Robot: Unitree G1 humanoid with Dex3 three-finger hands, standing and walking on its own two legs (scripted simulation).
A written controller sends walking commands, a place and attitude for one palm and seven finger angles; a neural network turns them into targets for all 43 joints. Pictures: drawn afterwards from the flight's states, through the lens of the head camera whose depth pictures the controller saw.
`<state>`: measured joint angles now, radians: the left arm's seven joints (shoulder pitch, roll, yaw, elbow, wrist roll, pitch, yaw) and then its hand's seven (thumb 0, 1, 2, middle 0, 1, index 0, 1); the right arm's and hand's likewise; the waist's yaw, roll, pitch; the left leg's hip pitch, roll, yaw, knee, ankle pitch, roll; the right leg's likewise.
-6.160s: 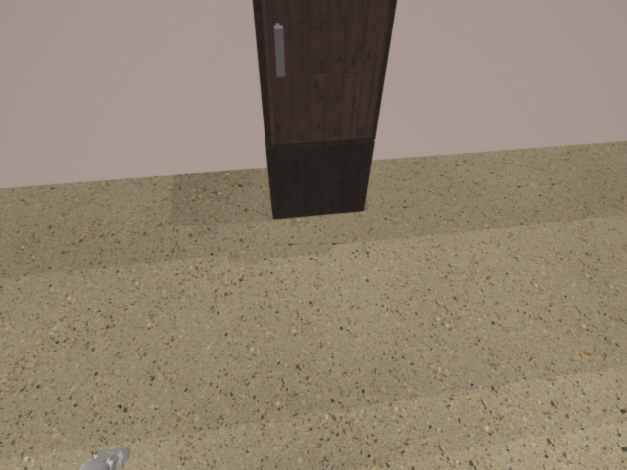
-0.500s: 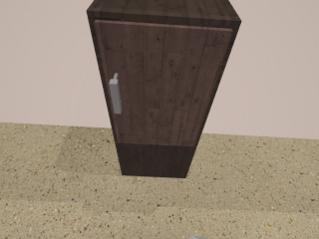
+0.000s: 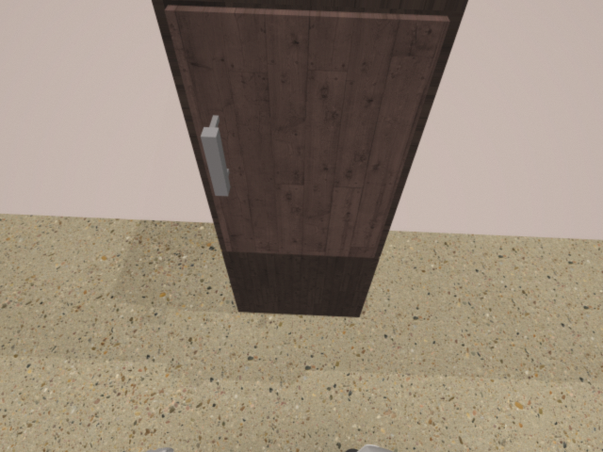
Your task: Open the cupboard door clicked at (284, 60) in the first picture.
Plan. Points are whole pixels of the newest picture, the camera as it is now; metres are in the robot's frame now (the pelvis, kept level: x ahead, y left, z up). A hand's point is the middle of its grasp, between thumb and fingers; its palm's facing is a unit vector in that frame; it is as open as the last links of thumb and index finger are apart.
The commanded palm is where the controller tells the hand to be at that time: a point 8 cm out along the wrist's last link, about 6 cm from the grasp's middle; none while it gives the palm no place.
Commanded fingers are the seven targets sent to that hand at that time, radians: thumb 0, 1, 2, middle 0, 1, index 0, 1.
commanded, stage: come to a stop and stand still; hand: left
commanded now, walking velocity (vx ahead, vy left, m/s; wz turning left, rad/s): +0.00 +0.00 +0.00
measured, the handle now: (219, 156) +0.59 +0.19 +0.02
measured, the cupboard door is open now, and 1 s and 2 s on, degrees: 0 0 0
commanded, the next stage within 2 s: look again from close up in 0.66 s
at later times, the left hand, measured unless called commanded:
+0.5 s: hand out of the picture -0.05 +0.23 -0.15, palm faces +0.02 -0.97 -0.24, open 7.4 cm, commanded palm none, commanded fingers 0.00 0.90 0.90 -0.20 -0.30 -0.20 -0.30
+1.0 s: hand out of the picture -0.03 +0.19 -0.16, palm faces +0.02 -0.98 -0.21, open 7.3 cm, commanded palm none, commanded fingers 0.00 0.90 0.90 -0.20 -0.30 -0.20 -0.30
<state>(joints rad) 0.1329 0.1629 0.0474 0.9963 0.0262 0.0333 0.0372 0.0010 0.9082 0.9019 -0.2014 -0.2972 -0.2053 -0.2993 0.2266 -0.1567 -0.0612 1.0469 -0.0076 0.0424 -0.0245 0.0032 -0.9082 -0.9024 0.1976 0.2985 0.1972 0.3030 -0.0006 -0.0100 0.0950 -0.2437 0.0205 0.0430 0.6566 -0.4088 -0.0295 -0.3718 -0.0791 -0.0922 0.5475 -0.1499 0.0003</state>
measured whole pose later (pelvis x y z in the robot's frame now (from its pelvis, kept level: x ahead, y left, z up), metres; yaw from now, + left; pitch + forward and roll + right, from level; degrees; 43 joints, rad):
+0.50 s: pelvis -0.06 +0.04 +0.01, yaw -1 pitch -2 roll +1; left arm 0.33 0.16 0.00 1.02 0.02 0.02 0.01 0.01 0.90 0.90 -0.20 -0.30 -0.20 -0.30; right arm 0.32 -0.20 -0.02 0.98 -0.03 0.01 -0.02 0.00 -0.92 -0.90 0.20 0.30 0.20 0.30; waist 0.01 0.04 0.01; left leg -0.23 -0.05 0.11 0.46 -0.20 0.07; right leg -0.32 -0.03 0.00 0.52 -0.19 -0.02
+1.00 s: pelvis -0.03 +0.02 +0.01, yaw +0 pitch +0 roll +1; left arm 0.30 0.14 0.00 1.08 0.01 0.00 0.02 0.01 0.92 0.90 -0.20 -0.30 -0.20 -0.30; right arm 0.34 -0.15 0.00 1.08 -0.02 -0.01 -0.02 0.00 -0.91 -0.90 0.20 0.30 0.20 0.30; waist -0.01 0.02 0.01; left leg -0.22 -0.02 0.08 0.44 -0.22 0.03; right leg -0.30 0.01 -0.01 0.48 -0.18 -0.04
